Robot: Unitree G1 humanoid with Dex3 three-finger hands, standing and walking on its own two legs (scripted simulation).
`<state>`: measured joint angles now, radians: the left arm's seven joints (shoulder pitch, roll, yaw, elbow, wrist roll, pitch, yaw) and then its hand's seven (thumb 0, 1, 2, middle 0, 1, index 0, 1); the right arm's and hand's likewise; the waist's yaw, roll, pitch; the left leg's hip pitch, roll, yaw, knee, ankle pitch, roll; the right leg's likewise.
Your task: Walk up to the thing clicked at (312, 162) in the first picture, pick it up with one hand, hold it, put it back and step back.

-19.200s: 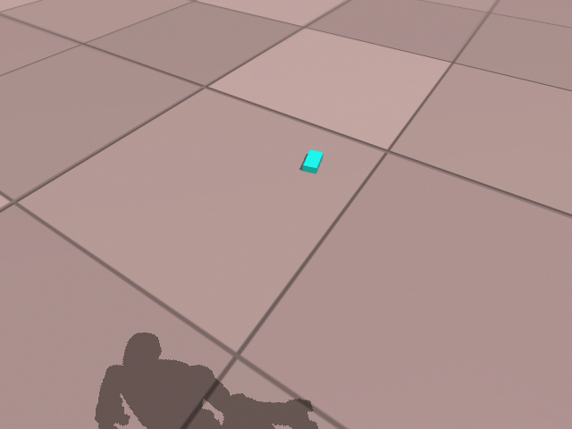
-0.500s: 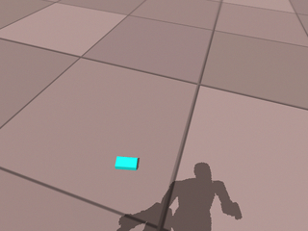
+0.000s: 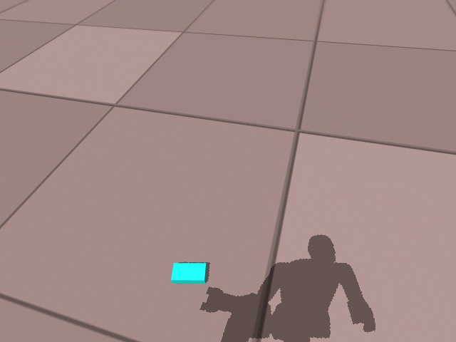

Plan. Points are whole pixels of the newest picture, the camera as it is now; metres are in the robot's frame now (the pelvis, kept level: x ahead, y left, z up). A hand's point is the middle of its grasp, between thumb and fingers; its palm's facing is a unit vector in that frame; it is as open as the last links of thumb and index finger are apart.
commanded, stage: walk up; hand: left
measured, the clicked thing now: (189, 273) +0.57 +0.23 -0.74
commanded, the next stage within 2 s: stand in 1.60 s
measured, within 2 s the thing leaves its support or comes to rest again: neither
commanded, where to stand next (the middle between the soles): +0.18 +0.00 m, yaw -2 degrees
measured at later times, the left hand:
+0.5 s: hand out of the picture +0.15 +0.27 -0.16, palm faces -0.05 -0.94 -0.35, open 7.4 cm
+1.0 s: hand (112, 321) +0.22 +0.26 -0.13, palm faces -0.04 -0.94 -0.34, open 7.4 cm
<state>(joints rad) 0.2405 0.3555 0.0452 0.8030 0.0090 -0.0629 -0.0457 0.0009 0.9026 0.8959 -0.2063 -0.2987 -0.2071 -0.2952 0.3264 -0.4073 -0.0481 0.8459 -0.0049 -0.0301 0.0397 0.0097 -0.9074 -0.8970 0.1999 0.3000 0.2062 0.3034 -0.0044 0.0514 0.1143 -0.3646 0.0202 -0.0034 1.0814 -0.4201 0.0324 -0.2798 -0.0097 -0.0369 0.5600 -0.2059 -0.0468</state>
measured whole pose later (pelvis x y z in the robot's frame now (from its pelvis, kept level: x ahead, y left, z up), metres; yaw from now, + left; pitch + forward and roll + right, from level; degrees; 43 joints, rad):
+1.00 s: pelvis +0.11 +0.01 +0.02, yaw -2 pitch -3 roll +0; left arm 0.06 0.35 0.01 1.11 0.00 0.00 -0.01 0.00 0.90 0.90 -0.21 -0.30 -0.21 -0.30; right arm 0.09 -0.36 0.00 1.12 0.00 -0.02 0.01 0.01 -0.91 -0.90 0.20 0.30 0.21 0.30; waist -0.01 0.00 0.06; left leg -0.12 0.06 0.05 0.36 -0.18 -0.04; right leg -0.09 0.00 0.00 0.37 -0.22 0.00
